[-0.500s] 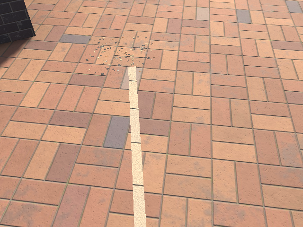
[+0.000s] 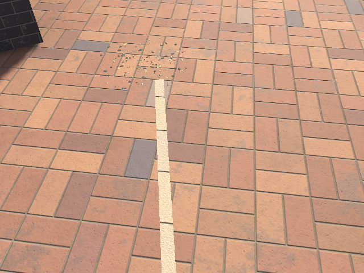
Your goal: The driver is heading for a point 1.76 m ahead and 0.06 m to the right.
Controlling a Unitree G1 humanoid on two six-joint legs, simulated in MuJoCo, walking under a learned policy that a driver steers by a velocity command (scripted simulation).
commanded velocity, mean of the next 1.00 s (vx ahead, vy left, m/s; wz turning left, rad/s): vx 0.03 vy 0.00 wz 0.00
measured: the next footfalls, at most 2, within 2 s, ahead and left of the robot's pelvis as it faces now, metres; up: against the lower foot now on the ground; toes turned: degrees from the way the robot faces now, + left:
right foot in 1.54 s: +0.43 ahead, -0.04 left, +0.00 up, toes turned -4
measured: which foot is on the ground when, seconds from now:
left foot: down 0.00-1.00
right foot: down 0.00-1.00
